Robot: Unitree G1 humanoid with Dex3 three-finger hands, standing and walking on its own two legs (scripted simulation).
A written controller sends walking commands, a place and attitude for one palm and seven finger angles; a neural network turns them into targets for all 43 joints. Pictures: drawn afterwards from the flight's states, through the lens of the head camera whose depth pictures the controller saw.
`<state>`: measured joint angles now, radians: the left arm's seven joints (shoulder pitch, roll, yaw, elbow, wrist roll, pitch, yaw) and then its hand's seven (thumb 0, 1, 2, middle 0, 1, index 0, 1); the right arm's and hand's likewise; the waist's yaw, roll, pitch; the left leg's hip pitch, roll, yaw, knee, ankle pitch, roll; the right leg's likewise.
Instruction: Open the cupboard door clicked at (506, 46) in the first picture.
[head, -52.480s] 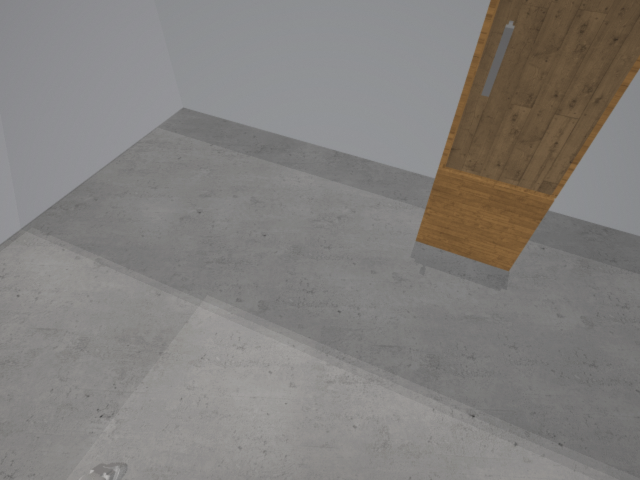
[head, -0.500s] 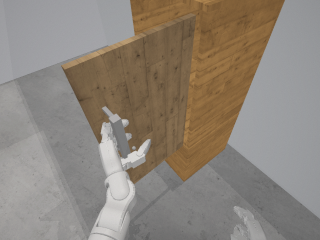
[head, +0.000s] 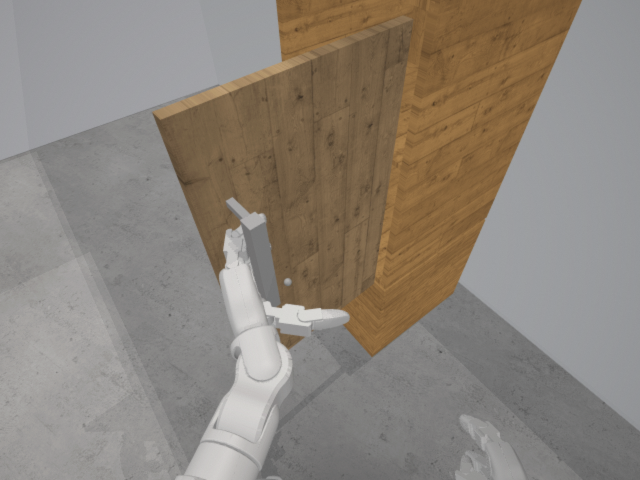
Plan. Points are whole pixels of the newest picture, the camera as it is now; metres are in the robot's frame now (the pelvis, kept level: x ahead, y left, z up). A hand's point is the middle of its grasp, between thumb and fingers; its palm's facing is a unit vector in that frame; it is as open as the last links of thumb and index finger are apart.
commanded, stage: slide the hand sideways off the handle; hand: left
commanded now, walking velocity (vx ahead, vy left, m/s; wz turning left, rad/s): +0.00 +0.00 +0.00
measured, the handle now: (254, 257) +0.38 +0.12 +0.08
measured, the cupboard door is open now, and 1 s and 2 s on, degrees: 93 97 97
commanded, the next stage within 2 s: draw the hand back to the body in 1.26 s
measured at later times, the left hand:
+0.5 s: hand (285, 309) +0.30 +0.06 +0.08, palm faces -0.05 -1.00 +0.00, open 16.4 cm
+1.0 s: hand (243, 358) +0.24 +0.10 +0.07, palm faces -0.01 -1.00 -0.03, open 16.3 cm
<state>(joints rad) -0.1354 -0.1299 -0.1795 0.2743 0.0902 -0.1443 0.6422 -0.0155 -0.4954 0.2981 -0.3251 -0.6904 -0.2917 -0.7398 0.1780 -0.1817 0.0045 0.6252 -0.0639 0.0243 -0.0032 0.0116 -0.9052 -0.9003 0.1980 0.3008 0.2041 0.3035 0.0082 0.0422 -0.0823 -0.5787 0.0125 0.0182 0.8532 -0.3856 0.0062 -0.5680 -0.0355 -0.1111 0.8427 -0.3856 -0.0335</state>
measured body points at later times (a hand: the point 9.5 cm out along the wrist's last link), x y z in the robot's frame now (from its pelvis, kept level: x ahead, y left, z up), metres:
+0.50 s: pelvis +0.00 +0.01 +0.00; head +0.02 -0.01 +0.45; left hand +0.30 +0.12 +0.08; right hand +0.16 -0.22 -0.09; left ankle +0.03 +0.11 -0.70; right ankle +0.03 -0.10 -0.70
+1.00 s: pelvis +0.03 -0.01 +0.00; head +0.06 -0.02 +0.44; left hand +0.23 +0.16 +0.08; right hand +0.22 -0.23 -0.08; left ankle +0.03 +0.11 -0.70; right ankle +0.03 -0.10 -0.70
